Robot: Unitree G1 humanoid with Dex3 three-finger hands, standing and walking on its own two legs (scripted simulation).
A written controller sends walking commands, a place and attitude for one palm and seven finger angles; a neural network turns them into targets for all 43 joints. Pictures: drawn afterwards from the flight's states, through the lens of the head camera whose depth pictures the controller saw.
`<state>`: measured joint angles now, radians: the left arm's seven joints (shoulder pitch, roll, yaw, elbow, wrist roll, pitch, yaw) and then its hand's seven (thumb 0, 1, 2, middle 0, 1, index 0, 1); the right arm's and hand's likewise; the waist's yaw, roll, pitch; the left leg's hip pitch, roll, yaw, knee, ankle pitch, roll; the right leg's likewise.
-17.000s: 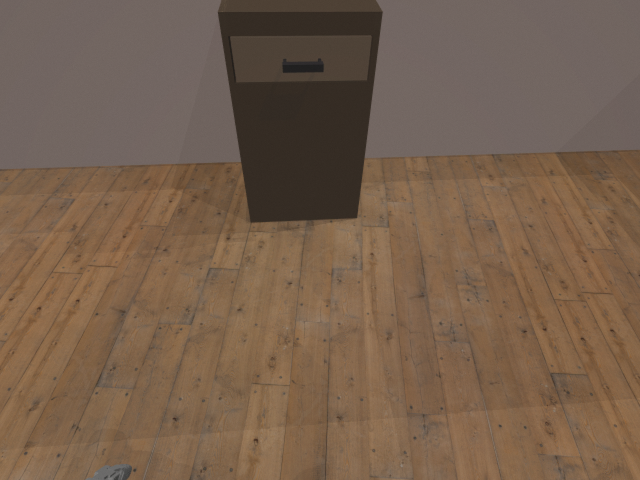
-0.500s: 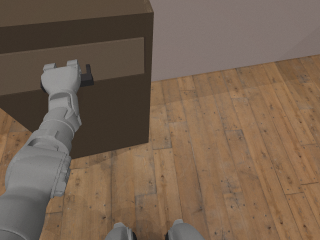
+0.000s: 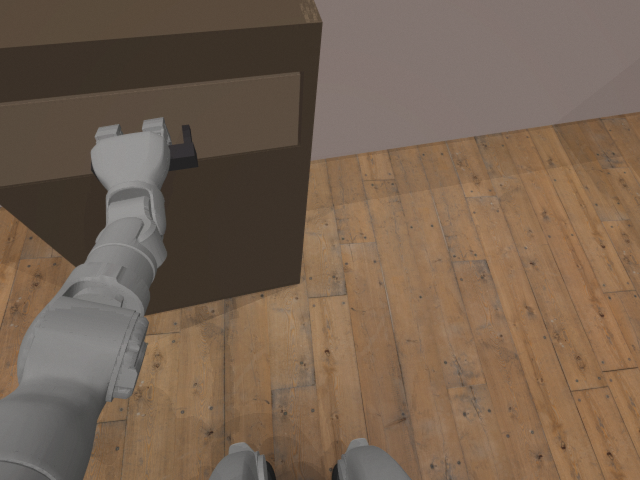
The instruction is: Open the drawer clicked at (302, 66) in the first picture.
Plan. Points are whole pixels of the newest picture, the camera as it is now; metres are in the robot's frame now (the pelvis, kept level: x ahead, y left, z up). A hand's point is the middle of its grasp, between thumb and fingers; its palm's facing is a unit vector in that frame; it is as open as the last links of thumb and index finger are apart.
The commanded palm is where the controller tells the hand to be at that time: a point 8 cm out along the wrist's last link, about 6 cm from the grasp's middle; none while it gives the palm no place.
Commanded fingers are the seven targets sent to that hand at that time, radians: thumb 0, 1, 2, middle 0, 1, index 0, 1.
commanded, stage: close the thumb around the handle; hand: left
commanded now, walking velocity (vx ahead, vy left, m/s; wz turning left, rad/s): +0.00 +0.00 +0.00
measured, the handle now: (145, 149) +0.56 +0.18 +0.01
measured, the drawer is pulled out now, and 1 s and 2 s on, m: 0.00 0.04 0.18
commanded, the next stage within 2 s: pull the drawer open in 0.26 s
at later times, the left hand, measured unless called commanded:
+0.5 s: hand (148, 192) +0.50 +0.18 -0.01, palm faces -0.06 -0.03 -1.00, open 5.9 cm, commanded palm +0.48 +0.15 +0.05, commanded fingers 0.00 0.90 0.90 -0.40 -1.35 -0.40 -1.35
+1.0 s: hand (149, 216) +0.46 +0.17 -0.01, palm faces -0.04 -0.02 -1.00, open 5.9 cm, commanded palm +0.45 +0.16 +0.05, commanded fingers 0.00 0.90 0.90 -0.40 -1.35 -0.40 -1.35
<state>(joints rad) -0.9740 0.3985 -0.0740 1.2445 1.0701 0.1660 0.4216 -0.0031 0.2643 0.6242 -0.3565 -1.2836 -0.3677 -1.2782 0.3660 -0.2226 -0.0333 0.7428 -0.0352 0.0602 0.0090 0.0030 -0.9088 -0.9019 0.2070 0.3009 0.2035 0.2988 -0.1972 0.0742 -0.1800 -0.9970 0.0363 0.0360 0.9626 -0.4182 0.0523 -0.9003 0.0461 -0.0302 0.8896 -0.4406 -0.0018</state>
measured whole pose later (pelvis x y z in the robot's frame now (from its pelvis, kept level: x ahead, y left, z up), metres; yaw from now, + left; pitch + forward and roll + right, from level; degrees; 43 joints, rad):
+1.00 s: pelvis +0.01 -0.02 +0.01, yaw +2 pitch +22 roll -2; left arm -0.75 0.31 -0.12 1.08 1.09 0.11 0.49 0.00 0.69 0.80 -0.34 -1.35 -0.37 -1.35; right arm 0.28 -0.22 -0.07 0.74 -0.03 0.07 0.01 0.00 -0.91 -0.90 0.21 0.30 0.20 0.30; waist -0.11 0.06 -0.20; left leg -0.88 0.03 0.02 0.91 -0.42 0.03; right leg -0.79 0.04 -0.04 0.86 -0.46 -0.03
